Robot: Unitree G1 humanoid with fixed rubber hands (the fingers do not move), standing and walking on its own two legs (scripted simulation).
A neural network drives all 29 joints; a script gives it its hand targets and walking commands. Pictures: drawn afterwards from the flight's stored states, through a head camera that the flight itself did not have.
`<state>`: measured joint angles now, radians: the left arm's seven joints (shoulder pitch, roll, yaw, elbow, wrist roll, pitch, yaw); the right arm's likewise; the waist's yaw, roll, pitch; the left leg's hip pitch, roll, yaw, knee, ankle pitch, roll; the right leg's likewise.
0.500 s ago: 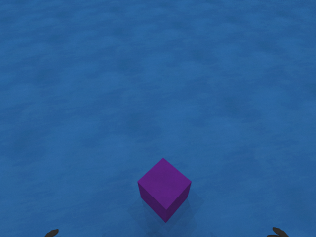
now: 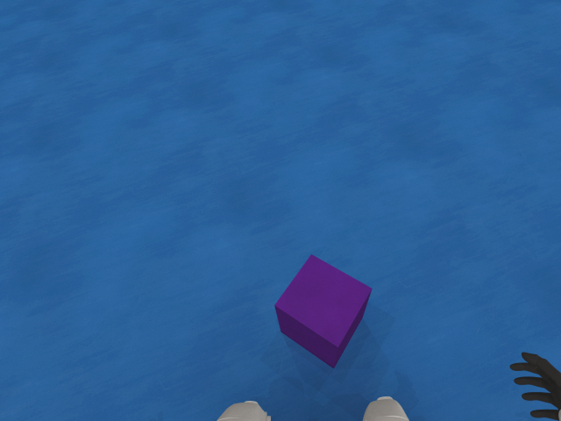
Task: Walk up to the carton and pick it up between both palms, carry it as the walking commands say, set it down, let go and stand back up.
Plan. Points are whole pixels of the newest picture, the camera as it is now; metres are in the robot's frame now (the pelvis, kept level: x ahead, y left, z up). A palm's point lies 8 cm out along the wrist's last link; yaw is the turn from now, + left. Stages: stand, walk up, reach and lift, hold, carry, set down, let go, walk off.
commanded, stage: walk up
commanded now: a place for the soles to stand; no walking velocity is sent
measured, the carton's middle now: (322, 312) +0.48 -0.06 -0.61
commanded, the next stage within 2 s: none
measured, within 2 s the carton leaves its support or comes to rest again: neither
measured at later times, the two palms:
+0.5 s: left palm out of the picture +0.22 +0.51 -0.03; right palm out of the picture +0.10 -0.19 -0.08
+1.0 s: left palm (39, 285) +0.35 +0.48 -0.09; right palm out of the picture -0.04 -0.14 -0.04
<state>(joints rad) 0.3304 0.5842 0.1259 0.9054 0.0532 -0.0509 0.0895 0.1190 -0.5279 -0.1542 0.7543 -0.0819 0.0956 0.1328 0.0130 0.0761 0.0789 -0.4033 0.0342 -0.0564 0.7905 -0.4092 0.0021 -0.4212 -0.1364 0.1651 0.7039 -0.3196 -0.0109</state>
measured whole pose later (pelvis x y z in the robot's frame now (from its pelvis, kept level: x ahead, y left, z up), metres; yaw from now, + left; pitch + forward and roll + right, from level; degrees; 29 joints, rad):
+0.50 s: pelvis +0.07 +0.17 +0.01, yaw -13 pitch -2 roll -1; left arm 0.32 0.51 0.07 0.78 0.02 -0.08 0.11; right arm 0.24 -0.50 -0.12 0.63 -0.03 0.08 0.08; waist -0.01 0.09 0.13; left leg -0.55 0.09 -0.08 1.12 -0.40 -0.01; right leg -0.39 -0.06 0.01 0.72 -0.30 -0.01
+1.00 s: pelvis +0.09 +0.23 +0.00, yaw -29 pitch -1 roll -2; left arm 0.22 0.51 0.12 0.77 0.04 0.03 -0.06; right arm 0.34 -0.57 -0.11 0.74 -0.01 -0.05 -0.04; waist -0.02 -0.01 0.12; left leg -0.39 0.23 0.11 0.85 -0.42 -0.03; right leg -0.37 0.00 0.01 0.77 -0.41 -0.01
